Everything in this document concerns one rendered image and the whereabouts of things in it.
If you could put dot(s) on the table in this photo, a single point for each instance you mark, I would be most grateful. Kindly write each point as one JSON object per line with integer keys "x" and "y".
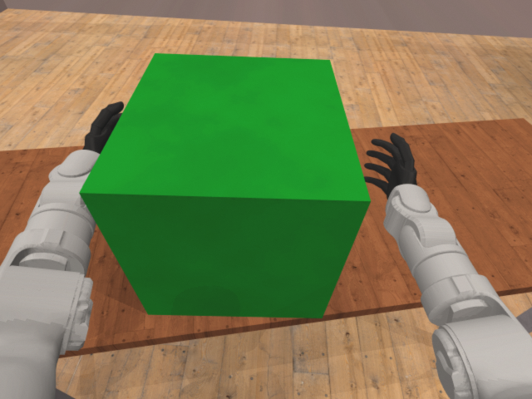
{"x": 477, "y": 174}

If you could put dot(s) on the robot right hand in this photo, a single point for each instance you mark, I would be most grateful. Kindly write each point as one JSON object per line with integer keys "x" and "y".
{"x": 401, "y": 164}

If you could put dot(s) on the robot right forearm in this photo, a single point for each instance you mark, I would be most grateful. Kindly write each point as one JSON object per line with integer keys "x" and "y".
{"x": 451, "y": 288}

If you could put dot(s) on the robot left upper arm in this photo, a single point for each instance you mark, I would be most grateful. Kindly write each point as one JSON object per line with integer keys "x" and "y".
{"x": 43, "y": 314}

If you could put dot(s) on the robot left hand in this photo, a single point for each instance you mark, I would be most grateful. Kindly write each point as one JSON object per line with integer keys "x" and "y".
{"x": 102, "y": 127}

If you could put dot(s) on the robot right upper arm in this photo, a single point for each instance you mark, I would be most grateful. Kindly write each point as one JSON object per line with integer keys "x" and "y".
{"x": 484, "y": 358}

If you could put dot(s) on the carton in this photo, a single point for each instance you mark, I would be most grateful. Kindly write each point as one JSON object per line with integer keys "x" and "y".
{"x": 231, "y": 186}

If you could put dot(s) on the robot left forearm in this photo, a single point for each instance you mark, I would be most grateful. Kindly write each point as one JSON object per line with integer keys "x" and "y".
{"x": 60, "y": 228}

